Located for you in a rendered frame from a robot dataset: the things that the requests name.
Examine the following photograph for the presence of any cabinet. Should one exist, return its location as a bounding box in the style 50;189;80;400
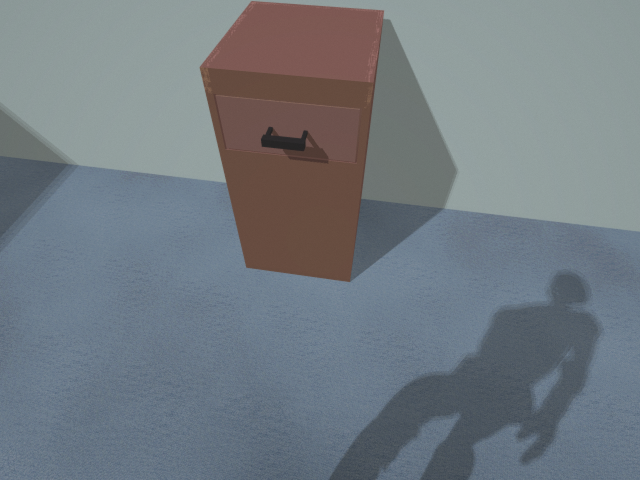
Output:
200;1;384;282

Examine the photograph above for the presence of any handle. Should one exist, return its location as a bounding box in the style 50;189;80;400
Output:
261;127;308;151

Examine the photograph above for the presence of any drawer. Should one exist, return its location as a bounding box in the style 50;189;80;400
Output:
216;94;362;162

